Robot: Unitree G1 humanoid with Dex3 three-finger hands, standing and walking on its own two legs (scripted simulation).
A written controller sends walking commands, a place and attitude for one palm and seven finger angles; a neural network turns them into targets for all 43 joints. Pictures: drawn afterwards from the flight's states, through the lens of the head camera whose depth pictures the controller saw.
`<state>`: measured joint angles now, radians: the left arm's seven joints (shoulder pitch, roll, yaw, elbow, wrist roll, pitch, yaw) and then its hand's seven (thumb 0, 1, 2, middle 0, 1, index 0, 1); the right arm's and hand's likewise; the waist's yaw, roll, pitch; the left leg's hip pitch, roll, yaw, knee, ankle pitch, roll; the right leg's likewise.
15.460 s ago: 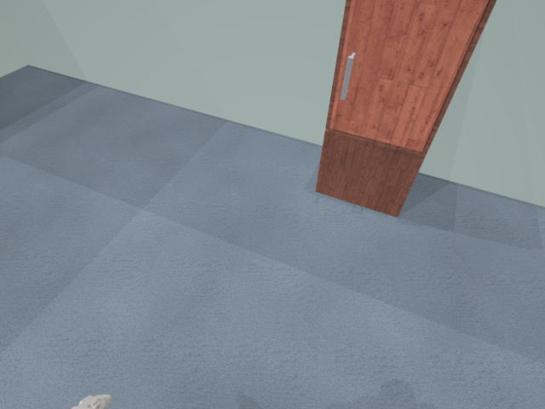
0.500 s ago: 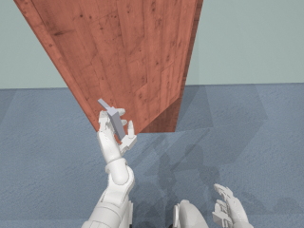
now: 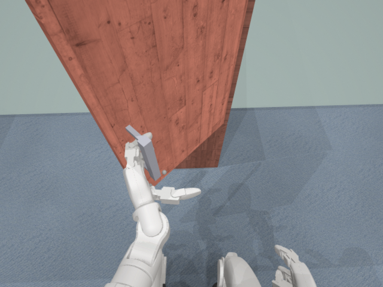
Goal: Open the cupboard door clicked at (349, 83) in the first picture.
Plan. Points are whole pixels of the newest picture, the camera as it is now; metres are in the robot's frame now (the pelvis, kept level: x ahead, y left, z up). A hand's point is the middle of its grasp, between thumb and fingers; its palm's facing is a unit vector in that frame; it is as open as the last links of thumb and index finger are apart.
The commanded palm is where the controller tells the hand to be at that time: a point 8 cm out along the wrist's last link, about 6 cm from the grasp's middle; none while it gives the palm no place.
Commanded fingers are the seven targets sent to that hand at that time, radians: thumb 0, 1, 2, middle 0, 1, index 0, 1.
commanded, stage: open thumb and fingers to let go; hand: left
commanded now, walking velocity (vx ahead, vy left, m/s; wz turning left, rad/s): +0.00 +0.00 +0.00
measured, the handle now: (144, 155) +0.38 +0.11 +0.02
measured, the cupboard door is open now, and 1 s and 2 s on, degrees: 44 45 45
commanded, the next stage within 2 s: slide the hand sideways off the handle in 0.10 s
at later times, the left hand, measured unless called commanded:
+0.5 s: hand (158, 188) +0.31 +0.08 +0.02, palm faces -0.04 -1.00 +0.08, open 16.3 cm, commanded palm +0.28 +0.12 +0.01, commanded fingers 0.00 -0.50 0.30 -0.15 -0.30 -0.15 -0.30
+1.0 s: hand (142, 210) +0.27 +0.11 +0.01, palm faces -0.01 -1.00 +0.00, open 16.3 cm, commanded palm +0.24 +0.16 +0.01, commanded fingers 0.00 -0.50 0.30 -0.15 -0.30 -0.15 -0.30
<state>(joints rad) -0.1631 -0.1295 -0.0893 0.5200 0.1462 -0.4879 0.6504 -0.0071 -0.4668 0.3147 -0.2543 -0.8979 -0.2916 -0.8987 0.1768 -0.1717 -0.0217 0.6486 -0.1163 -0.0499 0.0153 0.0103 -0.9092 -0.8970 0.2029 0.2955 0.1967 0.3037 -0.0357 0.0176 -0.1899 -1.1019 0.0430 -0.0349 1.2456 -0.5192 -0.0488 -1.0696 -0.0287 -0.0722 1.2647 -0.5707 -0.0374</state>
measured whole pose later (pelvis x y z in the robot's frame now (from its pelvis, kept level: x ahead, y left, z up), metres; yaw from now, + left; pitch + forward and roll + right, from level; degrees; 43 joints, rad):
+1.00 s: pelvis -0.01 +0.02 -0.02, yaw +0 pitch +21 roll -1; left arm 0.15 0.06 -0.16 0.17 -0.02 -0.50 0.10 -0.01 -0.50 0.30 -0.14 -0.30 -0.15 -0.30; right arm 0.16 -0.20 0.01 0.48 -0.03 0.00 0.01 0.01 -0.91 -0.90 0.20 0.30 0.20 0.30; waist 0.01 0.03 -0.17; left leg -1.16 0.02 -0.03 1.35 -0.55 -0.01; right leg -1.11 -0.05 -0.06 1.34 -0.59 -0.01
